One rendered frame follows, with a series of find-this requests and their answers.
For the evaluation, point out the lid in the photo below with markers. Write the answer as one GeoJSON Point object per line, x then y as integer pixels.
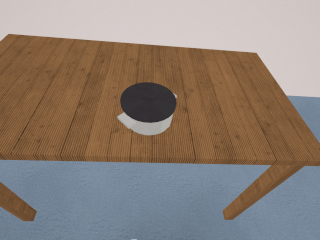
{"type": "Point", "coordinates": [148, 111]}

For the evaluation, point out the knob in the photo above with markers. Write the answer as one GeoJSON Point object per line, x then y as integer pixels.
{"type": "Point", "coordinates": [149, 95]}

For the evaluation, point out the table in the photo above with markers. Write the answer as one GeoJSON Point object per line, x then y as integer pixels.
{"type": "Point", "coordinates": [60, 101]}

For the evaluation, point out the pot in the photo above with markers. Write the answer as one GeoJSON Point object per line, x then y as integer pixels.
{"type": "Point", "coordinates": [145, 128]}

